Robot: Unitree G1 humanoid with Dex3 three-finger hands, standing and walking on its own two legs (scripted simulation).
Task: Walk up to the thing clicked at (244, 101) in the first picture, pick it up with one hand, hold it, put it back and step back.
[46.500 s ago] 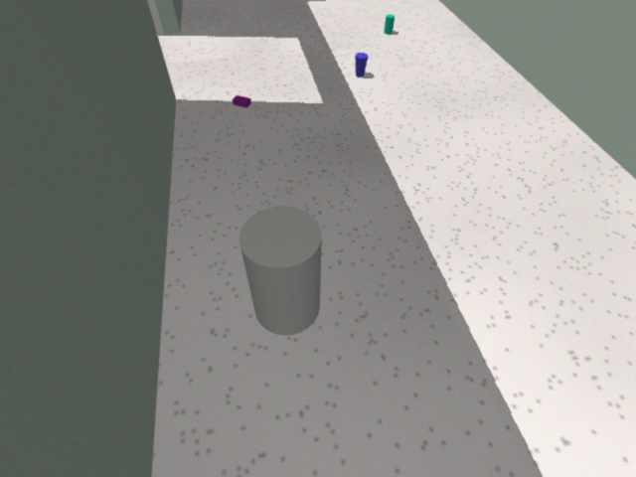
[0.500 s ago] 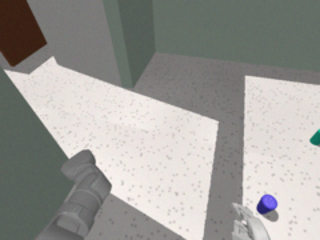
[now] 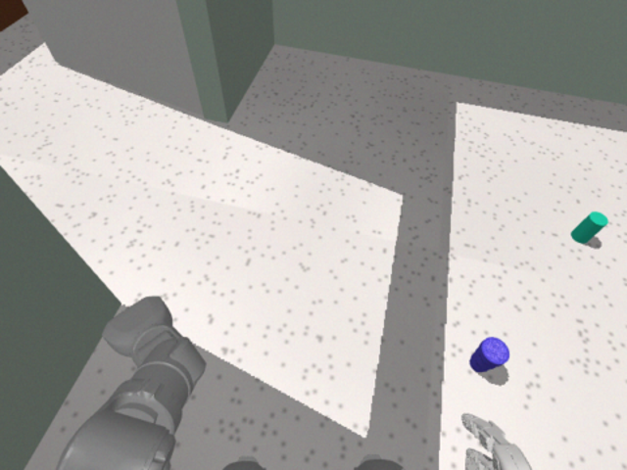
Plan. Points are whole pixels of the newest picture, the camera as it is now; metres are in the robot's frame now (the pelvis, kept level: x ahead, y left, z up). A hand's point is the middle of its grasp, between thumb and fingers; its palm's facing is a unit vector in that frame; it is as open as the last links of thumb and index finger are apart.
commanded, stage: crouch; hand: left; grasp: from above
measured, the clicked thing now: (162, 359) +0.29 +0.24 -0.14
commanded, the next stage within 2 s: lower in 1.54 s
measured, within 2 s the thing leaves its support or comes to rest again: neither
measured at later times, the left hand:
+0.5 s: hand (193, 353) +0.37 +0.25 -0.36, palm faces -0.26 -0.33 -0.91, open 11.5 cm
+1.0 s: hand (204, 360) +0.40 +0.26 -0.50, palm faces -0.28 -0.31 -0.91, open 11.5 cm
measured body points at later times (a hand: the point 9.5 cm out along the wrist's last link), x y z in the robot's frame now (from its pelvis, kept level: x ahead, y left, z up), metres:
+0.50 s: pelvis -0.06 +0.01 -0.22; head +0.13 +0.02 +0.18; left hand +0.38 +0.26 -0.30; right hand -0.01 -0.25 -0.36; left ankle +0.01 +0.13 -0.71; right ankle +0.02 -0.13 -0.71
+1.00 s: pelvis -0.07 +0.01 -0.35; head +0.16 +0.03 +0.03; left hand +0.41 +0.27 -0.45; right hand -0.05 -0.27 -0.47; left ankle +0.01 +0.13 -0.71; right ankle +0.01 -0.13 -0.71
